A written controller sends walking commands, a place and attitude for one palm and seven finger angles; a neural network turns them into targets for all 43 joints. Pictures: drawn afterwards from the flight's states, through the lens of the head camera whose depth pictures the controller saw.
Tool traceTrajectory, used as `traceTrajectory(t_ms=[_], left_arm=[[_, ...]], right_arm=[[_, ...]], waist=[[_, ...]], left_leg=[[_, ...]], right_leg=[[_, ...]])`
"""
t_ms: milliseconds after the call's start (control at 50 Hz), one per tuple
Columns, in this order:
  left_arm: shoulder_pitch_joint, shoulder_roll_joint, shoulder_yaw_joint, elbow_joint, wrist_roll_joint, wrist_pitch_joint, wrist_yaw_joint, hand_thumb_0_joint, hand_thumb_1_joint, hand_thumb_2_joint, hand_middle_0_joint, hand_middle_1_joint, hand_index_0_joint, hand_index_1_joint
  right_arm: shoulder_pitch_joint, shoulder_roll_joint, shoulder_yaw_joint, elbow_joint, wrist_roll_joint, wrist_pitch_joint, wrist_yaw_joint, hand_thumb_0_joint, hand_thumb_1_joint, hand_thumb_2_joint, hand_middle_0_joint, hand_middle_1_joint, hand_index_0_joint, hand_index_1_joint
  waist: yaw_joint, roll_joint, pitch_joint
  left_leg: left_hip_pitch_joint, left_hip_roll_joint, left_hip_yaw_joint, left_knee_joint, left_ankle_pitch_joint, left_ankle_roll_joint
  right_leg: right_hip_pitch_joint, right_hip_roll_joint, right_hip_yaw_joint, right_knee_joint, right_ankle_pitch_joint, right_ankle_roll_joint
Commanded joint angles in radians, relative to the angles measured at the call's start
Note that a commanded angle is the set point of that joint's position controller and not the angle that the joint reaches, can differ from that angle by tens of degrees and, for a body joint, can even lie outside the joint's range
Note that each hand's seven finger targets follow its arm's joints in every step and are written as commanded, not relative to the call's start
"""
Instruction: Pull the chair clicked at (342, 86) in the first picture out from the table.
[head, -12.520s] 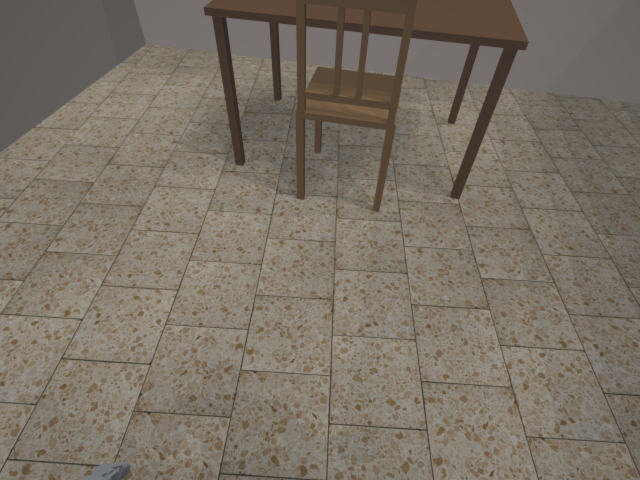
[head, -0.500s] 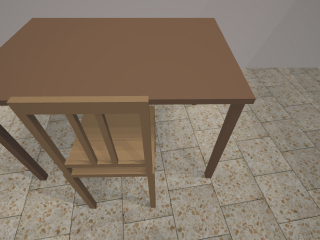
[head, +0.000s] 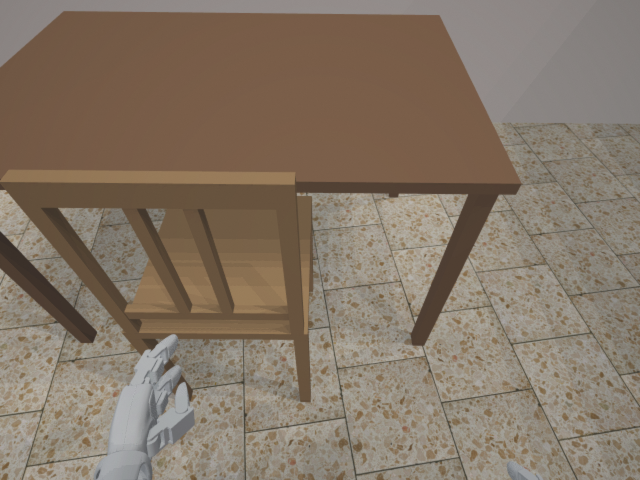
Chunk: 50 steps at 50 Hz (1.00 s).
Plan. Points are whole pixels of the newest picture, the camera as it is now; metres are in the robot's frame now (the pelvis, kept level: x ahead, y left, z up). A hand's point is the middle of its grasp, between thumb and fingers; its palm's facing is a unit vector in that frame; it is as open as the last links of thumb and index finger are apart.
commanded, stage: raise the hand toward the chair's back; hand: left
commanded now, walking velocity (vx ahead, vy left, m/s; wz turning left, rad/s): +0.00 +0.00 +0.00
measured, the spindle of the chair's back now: (163, 264) +0.46 +0.27 -0.06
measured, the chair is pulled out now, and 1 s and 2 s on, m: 0.00 0.00 0.00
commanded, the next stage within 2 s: aim the fingers beside a spindle in 1.88 s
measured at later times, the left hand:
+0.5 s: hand (205, 432) +0.20 +0.15 -0.05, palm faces -0.08 -0.99 -0.07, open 11.9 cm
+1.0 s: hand (172, 420) +0.21 +0.19 -0.03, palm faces +0.02 -1.00 -0.06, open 15.9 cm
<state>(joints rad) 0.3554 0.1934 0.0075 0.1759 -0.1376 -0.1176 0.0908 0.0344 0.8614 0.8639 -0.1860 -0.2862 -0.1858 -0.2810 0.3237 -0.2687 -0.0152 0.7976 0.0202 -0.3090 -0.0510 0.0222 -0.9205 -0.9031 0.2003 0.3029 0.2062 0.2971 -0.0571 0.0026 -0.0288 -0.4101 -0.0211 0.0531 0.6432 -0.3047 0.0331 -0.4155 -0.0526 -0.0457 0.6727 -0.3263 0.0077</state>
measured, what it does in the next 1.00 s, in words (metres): lowers itself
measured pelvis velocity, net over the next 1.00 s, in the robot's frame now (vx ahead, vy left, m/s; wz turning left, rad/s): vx -0.02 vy -0.01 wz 0.00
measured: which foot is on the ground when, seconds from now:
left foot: down 0.00-1.00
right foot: down 0.00-1.00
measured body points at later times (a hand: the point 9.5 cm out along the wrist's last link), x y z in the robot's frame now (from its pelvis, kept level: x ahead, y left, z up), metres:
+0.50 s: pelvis -0.03 -0.04 -0.11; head +0.07 -0.04 +0.33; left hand +0.19 +0.20 -0.04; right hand +0.20 -0.23 -0.20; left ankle +0.01 +0.10 -0.72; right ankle +0.01 -0.12 -0.72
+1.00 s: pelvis -0.02 -0.01 -0.09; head +0.06 +0.01 +0.35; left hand +0.20 +0.24 -0.03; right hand +0.17 -0.26 -0.15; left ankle +0.01 +0.10 -0.72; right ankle +0.01 -0.12 -0.72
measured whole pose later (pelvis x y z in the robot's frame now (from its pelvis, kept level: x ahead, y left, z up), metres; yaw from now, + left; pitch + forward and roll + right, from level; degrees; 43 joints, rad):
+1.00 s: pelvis -0.02 -0.01 -0.09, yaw +0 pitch +16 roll -3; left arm 0.37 0.26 0.19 -0.08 -0.28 -0.36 -0.23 -0.01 -0.32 0.38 -0.08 -0.11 -0.08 -0.11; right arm 0.19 -0.24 -0.02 0.57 0.01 -0.30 -0.07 0.02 -0.91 -0.90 0.20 0.30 0.20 0.30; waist 0.00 0.01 -0.11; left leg -0.99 0.04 -0.01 1.26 -0.54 0.01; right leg -0.94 -0.01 -0.10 1.21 -0.53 -0.02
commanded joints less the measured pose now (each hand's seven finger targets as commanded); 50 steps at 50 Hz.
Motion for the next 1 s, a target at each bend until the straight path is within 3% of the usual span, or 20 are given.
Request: traceTrajectory(t_ms=[0,40,60,120,160,200,240,260,340,380,420,460,520,560,600,700,760,860,920,980], left_arm=[[0.273,-0.027,0.096,-0.001,-0.066,-0.265,-0.148,0.000,0.620,0.780,-0.172,-0.256,-0.172,-0.256],[0.295,0.028,0.184,-0.009,-0.098,-0.418,-0.257,0.000,0.573,0.760,-0.167,-0.249,-0.167,-0.249],[0.296,0.103,0.265,-0.004,-0.089,-0.492,-0.298,0.000,0.550,0.750,-0.165,-0.245,-0.165,-0.245],[0.271,0.149,0.251,-0.183,-0.052,-0.497,-0.333,0.000,0.480,0.720,-0.158,-0.234,-0.158,-0.234],[0.170,0.158,0.242,-0.335,-0.076,-0.451,-0.325,0.000,0.433,0.700,-0.153,-0.227,-0.153,-0.227],[0.105,0.123,0.204,-0.447,-0.120,-0.445,-0.324,0.000,0.387,0.680,-0.149,-0.219,-0.149,-0.219],[-0.026,0.175,0.226,-0.654,-0.153,-0.479,-0.331,0.000,0.340,0.660,-0.144,-0.212,-0.144,-0.212],[-0.104,0.167,0.189,-0.707,-0.163,-0.499,-0.346,0.000,0.317,0.650,-0.142,-0.208,-0.142,-0.208],[-0.105,0.116,0.133,-0.504,-0.180,-0.491,-0.449,0.000,0.223,0.610,-0.132,-0.194,-0.132,-0.194],[-0.083,0.129,0.149,-0.400,-0.180,-0.415,-0.491,0.000,0.177,0.590,-0.128,-0.186,-0.128,-0.186],[-0.018,0.177,0.215,-0.356,-0.183,-0.305,-0.510,0.000,0.130,0.570,-0.123,-0.179,-0.123,-0.179],[0.058,0.228,0.307,-0.338,-0.179,-0.193,-0.491,0.000,0.083,0.550,-0.118,-0.172,-0.118,-0.172],[0.077,0.230,0.375,-0.468,-0.204,-0.134,-0.421,0.000,0.013,0.520,-0.111,-0.161,-0.111,-0.161],[0.074,0.229,0.407,-0.482,-0.208,-0.158,-0.359,0.000,-0.033,0.500,-0.107,-0.153,-0.107,-0.153],[0.038,0.183,0.363,-0.479,-0.206,-0.218,-0.327,0.000,-0.080,0.480,-0.102,-0.146,-0.102,-0.146],[0.006,0.127,0.210,-0.378,-0.158,-0.341,-0.347,0.000,-0.197,0.430,-0.090,-0.128,-0.090,-0.128],[0.006,0.146,0.193,-0.358,-0.153,-0.322,-0.379,0.000,-0.267,0.400,-0.083,-0.117,-0.083,-0.117],[-0.036,0.273,0.334,-0.511,-0.159,-0.311,-0.330,0.000,-0.383,0.350,-0.072,-0.098,-0.072,-0.098],[-0.029,0.225,0.323,-0.527,-0.169,-0.336,-0.292,0.000,-0.453,0.320,-0.065,-0.087,-0.065,-0.087],[-0.022,0.162,0.253,-0.463,-0.158,-0.328,-0.299,0.000,-0.500,0.300,-0.060,-0.080,-0.060,-0.080]], right_arm=[[-0.136,-0.105,-0.072,-0.236,-0.022,-0.083,0.062,0.000,-0.900,-0.900,0.200,0.300,0.200,0.300],[-0.164,-0.105,-0.083,-0.281,-0.030,-0.064,0.092,0.000,-0.900,-0.900,0.200,0.300,0.200,0.300],[-0.170,-0.098,-0.093,-0.293,-0.026,-0.052,0.106,0.000,-0.900,-0.900,0.200,0.300,0.200,0.300],[-0.237,-0.105,-0.099,-0.404,-0.029,-0.008,0.121,0.000,-0.900,-0.900,0.200,0.300,0.200,0.300],[-0.235,-0.102,-0.096,-0.441,-0.026,0.010,0.113,0.000,-0.900,-0.900,0.200,0.300,0.200,0.300],[-0.221,-0.095,-0.083,-0.463,-0.011,0.013,0.087,0.000,-0.900,-0.900,0.200,0.300,0.200,0.300],[-0.170,-0.101,-0.081,-0.445,-0.015,-0.003,0.051,0.000,-0.900,-0.900,0.200,0.300,0.200,0.300],[-0.150,-0.106,-0.075,-0.421,-0.020,-0.016,0.038,0.000,-0.900,-0.900,0.200,0.300,0.200,0.300],[-0.121,-0.116,-0.064,-0.326,-0.010,-0.052,0.002,0.000,-0.900,-0.900,0.200,0.300,0.200,0.300],[-0.129,-0.116,-0.058,-0.322,0.009,-0.056,-0.012,0.000,-0.900,-0.900,0.200,0.300,0.200,0.300],[-0.160,-0.116,-0.058,-0.344,0.020,-0.041,-0.022,0.000,-0.900,-0.900,0.200,0.300,0.200,0.300],[-0.195,-0.104,-0.060,-0.372,0.026,-0.018,-0.028,0.000,-0.900,-0.900,0.200,0.300,0.200,0.300],[-0.196,-0.064,-0.059,-0.407,0.021,0.000,-0.027,0.000,-0.900,-0.900,0.200,0.300,0.200,0.300],[-0.202,-0.048,-0.057,-0.393,0.016,-0.002,-0.028,0.000,-0.900,-0.900,0.200,0.300,0.200,0.300],[-0.189,-0.046,-0.057,-0.371,0.008,-0.012,-0.021,0.000,-0.900,-0.900,0.200,0.300,0.200,0.300],[-0.173,-0.081,-0.053,-0.341,0.005,-0.050,-0.014,0.000,-0.900,-0.900,0.200,0.300,0.200,0.300],[-0.165,-0.101,-0.054,-0.357,0.015,-0.059,-0.022,0.000,-0.900,-0.900,0.200,0.300,0.200,0.300],[-0.162,-0.105,-0.059,-0.373,0.004,-0.054,-0.034,0.000,-0.900,-0.900,0.200,0.300,0.200,0.300],[-0.163,-0.094,-0.052,-0.367,-0.005,-0.048,-0.024,0.000,-0.900,-0.900,0.200,0.300,0.200,0.300],[-0.168,-0.098,-0.043,-0.359,-0.005,-0.041,-0.015,0.000,-0.900,-0.900,0.200,0.300,0.200,0.300]], waist=[[0.121,-0.201,-0.112],[0.147,-0.158,-0.176],[0.166,-0.109,-0.197],[0.193,0.123,-0.271],[0.149,0.146,-0.291],[0.090,0.088,-0.239],[0.058,0.103,-0.383],[0.014,0.074,-0.402],[-0.030,-0.025,-0.313],[-0.016,-0.045,-0.293],[0.036,-0.058,-0.343],[0.101,-0.053,-0.429],[0.143,-0.055,-0.519],[0.144,-0.070,-0.484],[0.108,-0.083,-0.382],[0.052,-0.016,-0.228],[0.047,-0.013,-0.243],[0.100,0.078,-0.395],[0.097,0.100,-0.390],[0.067,0.106,-0.325]], left_leg=[[-0.230,0.015,-0.072,0.143,0.036,-0.037],[-0.358,-0.007,-0.048,0.269,0.055,-0.044],[-0.419,-0.010,-0.044,0.323,0.063,-0.050],[-0.439,-0.021,-0.002,0.373,0.050,-0.033],[-0.452,-0.020,-0.014,0.386,-0.027,-0.021],[-0.481,-0.002,-0.050,0.443,-0.125,-0.007],[-0.422,0.006,-0.067,0.518,0.016,0.002],[-0.411,0.010,-0.081,0.547,0.043,0.007],[-0.503,0.029,-0.110,0.615,0.013,0.005],[-0.552,0.031,-0.098,0.609,-0.055,0.003],[-0.564,0.025,-0.090,0.575,-0.079,-0.001],[-0.543,0.012,-0.081,0.547,-0.046,-0.002],[-0.486,0.000,-0.081,0.513,0.028,-0.012],[-0.486,0.004,-0.088,0.502,0.043,-0.016],[-0.506,0.009,-0.091,0.497,0.012,-0.024],[-0.524,0.015,-0.095,0.479,-0.111,-0.019],[-0.521,0.012,-0.096,0.466,-0.161,-0.010],[-0.403,0.013,-0.100,0.413,-0.067,-0.010],[-0.357,0.014,-0.107,0.394,-0.020,-0.016],[-0.354,0.018,-0.119,0.383,-0.031,-0.021]], right_leg=[[-0.188,0.045,-0.039,0.140,-0.010,-0.044],[-0.212,0.038,0.003,0.269,0.094,-0.054],[-0.215,0.030,0.037,0.324,0.143,-0.060],[-0.255,0.043,0.055,0.410,0.112,-0.076],[-0.310,0.051,0.070,0.378,-0.012,-0.064],[-0.383,0.054,0.107,0.328,-0.167,-0.044],[-0.340,0.054,0.123,0.362,0.034,-0.034],[-0.376,0.067,0.106,0.384,0.082,-0.024],[-0.457,0.068,0.096,0.400,0.074,-0.012],[-0.457,0.061,0.112,0.370,-0.052,-0.013],[-0.383,0.045,0.132,0.336,-0.124,-0.010],[-0.282,0.035,0.148,0.326,-0.114,-0.007],[-0.174,0.018,0.147,0.328,0.034,0.013],[-0.187,0.034,0.118,0.339,0.080,0.012],[-0.252,0.039,0.107,0.330,0.061,0.012],[-0.434,0.056,0.083,0.317,-0.192,-0.018],[-0.437,0.054,0.092,0.293,-0.277,-0.021],[-0.355,0.070,0.035,0.335,-0.140,-0.031],[-0.362,0.079,-0.003,0.355,-0.068,-0.033],[-0.403,0.086,-0.021,0.355,-0.069,-0.033]])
